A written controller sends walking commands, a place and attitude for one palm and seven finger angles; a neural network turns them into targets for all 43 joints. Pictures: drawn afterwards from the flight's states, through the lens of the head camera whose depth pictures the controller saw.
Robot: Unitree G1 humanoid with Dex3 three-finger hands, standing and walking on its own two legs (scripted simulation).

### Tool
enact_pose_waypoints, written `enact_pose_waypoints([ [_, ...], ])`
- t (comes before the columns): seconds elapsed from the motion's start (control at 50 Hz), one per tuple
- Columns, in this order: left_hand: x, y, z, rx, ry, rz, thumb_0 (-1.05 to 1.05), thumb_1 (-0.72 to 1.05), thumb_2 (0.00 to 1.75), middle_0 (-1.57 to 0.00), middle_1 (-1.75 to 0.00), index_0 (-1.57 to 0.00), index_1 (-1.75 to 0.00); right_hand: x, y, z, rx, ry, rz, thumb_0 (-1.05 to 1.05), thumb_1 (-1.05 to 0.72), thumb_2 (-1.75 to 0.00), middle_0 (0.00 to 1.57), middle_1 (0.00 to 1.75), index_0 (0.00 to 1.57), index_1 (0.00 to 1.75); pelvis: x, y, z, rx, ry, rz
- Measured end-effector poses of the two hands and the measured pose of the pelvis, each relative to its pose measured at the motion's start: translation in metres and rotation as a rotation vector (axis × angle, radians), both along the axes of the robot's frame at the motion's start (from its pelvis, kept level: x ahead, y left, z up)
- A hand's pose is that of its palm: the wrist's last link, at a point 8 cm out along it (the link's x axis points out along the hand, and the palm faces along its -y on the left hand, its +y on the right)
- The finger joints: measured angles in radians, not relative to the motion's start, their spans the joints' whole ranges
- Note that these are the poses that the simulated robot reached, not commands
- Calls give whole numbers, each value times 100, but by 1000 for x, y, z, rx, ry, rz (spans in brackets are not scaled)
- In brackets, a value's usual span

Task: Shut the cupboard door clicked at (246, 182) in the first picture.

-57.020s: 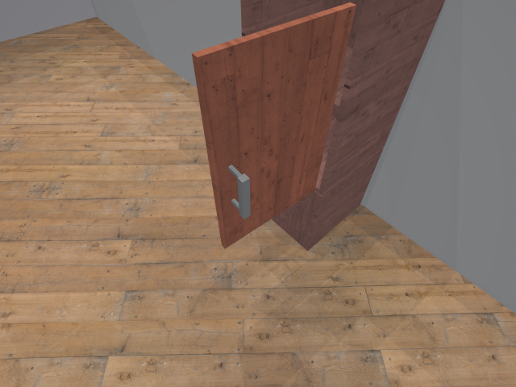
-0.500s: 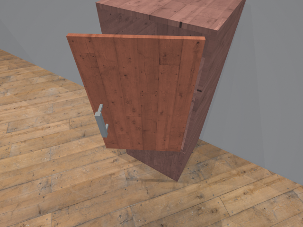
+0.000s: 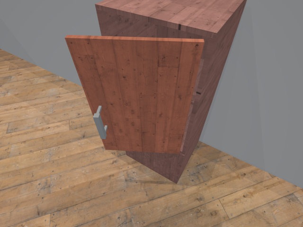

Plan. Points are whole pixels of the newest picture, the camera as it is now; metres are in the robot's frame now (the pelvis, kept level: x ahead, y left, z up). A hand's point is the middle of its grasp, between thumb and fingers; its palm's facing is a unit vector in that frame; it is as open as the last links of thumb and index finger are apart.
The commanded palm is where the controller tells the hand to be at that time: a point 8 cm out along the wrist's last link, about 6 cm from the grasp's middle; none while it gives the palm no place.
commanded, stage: shuffle to correct the standing spot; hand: left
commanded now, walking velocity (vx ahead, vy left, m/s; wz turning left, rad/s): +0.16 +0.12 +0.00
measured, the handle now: (101, 122) +0.50 +0.24 -0.09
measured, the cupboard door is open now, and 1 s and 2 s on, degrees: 28 28 28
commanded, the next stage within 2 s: come to a stop and stand still in 0.02 s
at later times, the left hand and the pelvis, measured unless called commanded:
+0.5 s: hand out of the picture +0.03 +0.19 -0.18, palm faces +0.03 -0.98 -0.20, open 7.3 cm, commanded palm none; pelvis +0.02 +0.02 +0.00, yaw +0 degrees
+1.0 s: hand out of the picture -0.02 +0.20 -0.17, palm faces +0.02 -0.98 -0.21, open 7.4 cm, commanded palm none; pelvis -0.05 +0.02 -0.01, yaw +0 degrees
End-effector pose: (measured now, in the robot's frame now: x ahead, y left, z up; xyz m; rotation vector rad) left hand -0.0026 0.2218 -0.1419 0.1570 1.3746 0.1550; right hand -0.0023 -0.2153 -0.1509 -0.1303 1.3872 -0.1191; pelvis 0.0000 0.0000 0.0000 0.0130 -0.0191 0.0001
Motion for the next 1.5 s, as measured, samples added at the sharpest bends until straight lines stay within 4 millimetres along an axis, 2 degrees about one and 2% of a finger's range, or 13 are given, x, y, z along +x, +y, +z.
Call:
enact_pose_waypoints([
  [0.14,-5,0,-7,-22,7,50,1,91,90,-20,-30,-20,-30,-5,3,-3,-4,44,10,0,-91,-89,20,30,20,30,11,6,-5,-18,4,12],
  [0.24,-9,7,-14,-43,62,66,0,91,90,-20,-30,-20,-30,-2,15,1,-25,55,-5,0,-91,-89,20,30,20,30,25,17,-7,-9,7,4],
  [0.34,2,11,-13,-40,82,54,1,91,90,-20,-30,-20,-30,1,30,2,-20,66,-20,0,-91,-89,20,30,20,30,32,23,-6,-3,5,2],
  [0.44,18,15,-11,-20,54,32,1,91,90,-20,-30,-20,-30,9,39,-1,-5,48,-40,0,-91,-89,20,30,20,30,29,24,-5,2,7,-4],
  [0.58,30,22,-5,24,-5,3,1,92,90,-20,-30,-20,-30,6,25,-4,-9,29,-54,2,-93,-89,20,30,20,30,16,18,-5,-2,7,-7],
  [0.7,27,25,-3,41,-82,-38,1,91,90,-20,-30,-20,-30,13,6,-4,-31,-92,-51,1,-93,-89,20,30,20,30,-5,19,-9,-9,-15,-1],
  [0.8,19,27,0,34,-135,-49,1,91,90,-20,-30,-20,-30,13,1,2,-38,-167,-23,1,-92,-89,20,30,20,30,-23,20,-8,-5,-42,-3],
  [0.88,5,29,2,27,-149,-46,1,91,90,-20,-30,-20,-30,3,2,5,-33,-180,-1,0,-92,-89,20,30,20,30,-36,20,-7,-6,-36,1],
  [1.12,-63,31,-7,-4,-26,7,1,91,90,-20,-30,-20,-30,-64,12,4,-36,-32,-9,0,-91,-89,20,30,20,30,-56,27,-6,-16,-15,12],
  [1.24,-86,28,-11,-29,33,28,1,91,90,-20,-30,-20,-30,-86,23,4,-30,36,-19,0,-91,-89,20,30,20,30,-58,32,-6,-17,-11,18],
  [1.36,-93,23,-14,-51,53,39,1,91,90,-20,-30,-20,-30,-86,35,3,-16,45,-22,0,-91,-89,20,30,20,30,-57,36,-6,-14,-13,21],
  [1.5,-86,19,-14,-62,41,43,1,91,90,-20,-30,-20,-30,-65,44,1,3,5,-13,0,-91,-89,20,30,20,30,-52,38,-6,-12,-9,22],
])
